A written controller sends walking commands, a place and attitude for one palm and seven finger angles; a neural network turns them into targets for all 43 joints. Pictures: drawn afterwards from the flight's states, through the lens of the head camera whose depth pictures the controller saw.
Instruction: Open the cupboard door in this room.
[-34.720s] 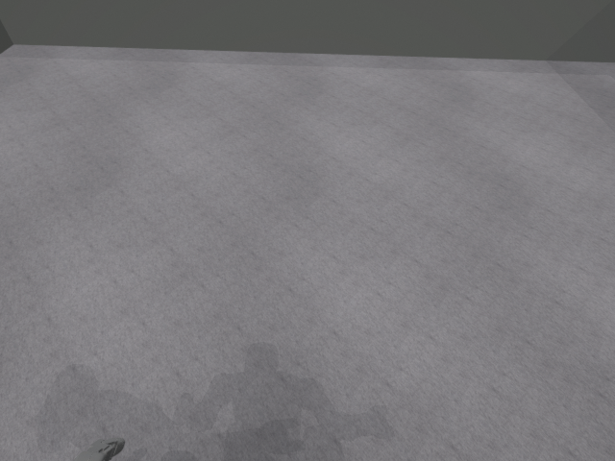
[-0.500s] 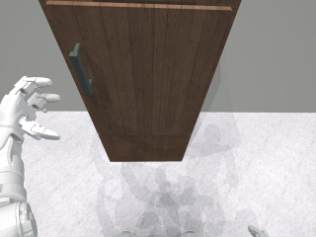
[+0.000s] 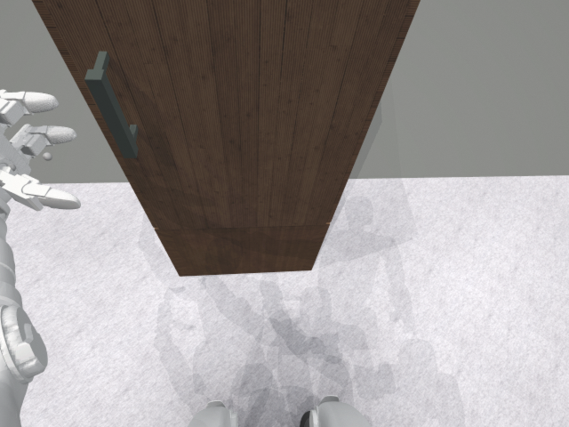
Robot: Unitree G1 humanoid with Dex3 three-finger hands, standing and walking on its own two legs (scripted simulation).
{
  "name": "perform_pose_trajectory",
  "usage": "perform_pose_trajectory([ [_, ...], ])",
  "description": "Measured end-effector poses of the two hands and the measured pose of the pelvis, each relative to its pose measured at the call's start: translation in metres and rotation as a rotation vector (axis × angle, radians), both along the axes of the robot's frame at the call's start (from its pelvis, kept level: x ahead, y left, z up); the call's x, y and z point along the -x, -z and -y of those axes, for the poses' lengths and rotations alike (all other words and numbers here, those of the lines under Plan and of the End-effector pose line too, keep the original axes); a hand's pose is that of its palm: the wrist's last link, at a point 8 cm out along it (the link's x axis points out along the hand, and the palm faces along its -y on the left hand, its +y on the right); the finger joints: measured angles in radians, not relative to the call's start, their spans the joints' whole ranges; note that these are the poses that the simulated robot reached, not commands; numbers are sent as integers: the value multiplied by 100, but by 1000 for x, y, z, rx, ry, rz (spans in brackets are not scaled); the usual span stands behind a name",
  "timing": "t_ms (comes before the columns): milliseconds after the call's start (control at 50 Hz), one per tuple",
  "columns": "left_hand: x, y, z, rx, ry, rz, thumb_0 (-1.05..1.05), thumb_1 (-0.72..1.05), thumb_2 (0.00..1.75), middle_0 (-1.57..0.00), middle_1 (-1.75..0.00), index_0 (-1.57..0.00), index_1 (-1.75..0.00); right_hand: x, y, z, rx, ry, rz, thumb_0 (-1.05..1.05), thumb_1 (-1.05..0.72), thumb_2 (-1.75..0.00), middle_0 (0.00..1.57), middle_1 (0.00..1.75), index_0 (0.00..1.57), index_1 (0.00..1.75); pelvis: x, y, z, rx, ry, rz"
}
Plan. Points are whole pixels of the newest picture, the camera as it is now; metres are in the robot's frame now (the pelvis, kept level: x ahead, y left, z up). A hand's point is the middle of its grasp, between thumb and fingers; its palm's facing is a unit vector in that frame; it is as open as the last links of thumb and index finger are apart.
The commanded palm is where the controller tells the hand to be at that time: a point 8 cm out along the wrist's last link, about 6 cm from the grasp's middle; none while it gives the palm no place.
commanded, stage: move the hooked fingers beside the handle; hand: left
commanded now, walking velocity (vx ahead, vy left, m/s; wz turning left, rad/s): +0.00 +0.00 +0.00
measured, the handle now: (117, 109) +0.54 +0.23 +0.09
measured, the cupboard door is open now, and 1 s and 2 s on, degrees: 0 0 0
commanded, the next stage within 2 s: slide the fingers in behind the handle in 1.12 s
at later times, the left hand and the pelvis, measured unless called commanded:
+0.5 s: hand (50, 127) +0.49 +0.30 +0.10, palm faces +0.02 -1.00 -0.01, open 14.0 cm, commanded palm +0.46 +0.35 +0.09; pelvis +0.00 +0.01 -0.01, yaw -2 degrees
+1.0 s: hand (55, 133) +0.48 +0.30 +0.09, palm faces +0.04 -1.00 +0.01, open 14.0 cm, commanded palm +0.46 +0.35 +0.09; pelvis +0.01 +0.01 -0.01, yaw -1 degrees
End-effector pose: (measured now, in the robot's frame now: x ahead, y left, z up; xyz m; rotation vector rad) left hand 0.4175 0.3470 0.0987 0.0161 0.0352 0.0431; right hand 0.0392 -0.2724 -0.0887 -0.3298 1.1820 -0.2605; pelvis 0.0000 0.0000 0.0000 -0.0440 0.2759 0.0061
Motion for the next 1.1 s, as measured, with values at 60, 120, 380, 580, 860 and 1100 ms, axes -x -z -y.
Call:
perform_pose_trajectory([
  [60, -7, -3, 0, -3, 3, 27, -1, -50, 30, -30, -119, -30, -120, 8, 1, 1, 5, 11, -31, 1, -90, -90, 21, 30, 20, 30, 0, 1, 0, 2, 2, -11],
  [120, -16, -6, 1, 13, 9, 39, -1, -50, 30, -30, -120, -30, -120, 15, 2, 1, 11, 23, -58, 1, -90, -90, 21, 30, 20, 30, 0, 2, -1, 5, 2, -19],
  [380, -47, -4, -9, 9, -6, 16, -1, -50, 30, -30, -119, -30, -120, 45, 1, -2, 24, 76, -156, 1, -90, -90, 21, 30, 20, 30, 1, 8, -4, 16, 13, -70],
  [580, -45, 7, -10, 14, 29, -14, -1, -50, 30, -30, -119, -30, -120, 50, 0, -11, 3, 96, -195, 1, -90, -90, 21, 30, 20, 30, -7, 7, -9, 21, 22, -79],
  [860, -42, 2, -3, -11, 13, -4, -1, -50, 30, -30, -119, -30, -120, 16, 4, -14, -12, 52, -105, 1, -90, -90, 21, 30, 20, 30, -8, 6, -10, 23, 9, -60],
  [1100, -40, 7, -10, -11, -9, -12, -1, -50, 30, -30, -119, -30, -120, 21, 4, -6, 7, 47, -119, 1, -90, -90, 21, 30, 20, 30, -3, 9, -4, 21, 9, -67],
])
